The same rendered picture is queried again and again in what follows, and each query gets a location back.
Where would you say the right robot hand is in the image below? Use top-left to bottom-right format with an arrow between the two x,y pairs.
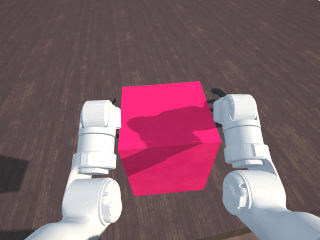
206,88 -> 227,128

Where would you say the left robot upper arm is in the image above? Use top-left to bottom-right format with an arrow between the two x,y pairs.
24,177 -> 122,240

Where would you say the carton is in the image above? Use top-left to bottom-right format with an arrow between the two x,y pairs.
118,81 -> 222,196

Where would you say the right robot upper arm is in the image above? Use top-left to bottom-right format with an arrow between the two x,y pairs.
222,170 -> 320,240

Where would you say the robot right forearm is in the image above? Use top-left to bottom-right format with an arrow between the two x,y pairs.
213,94 -> 286,204

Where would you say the robot left forearm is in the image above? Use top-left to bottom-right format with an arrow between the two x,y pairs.
62,100 -> 121,216

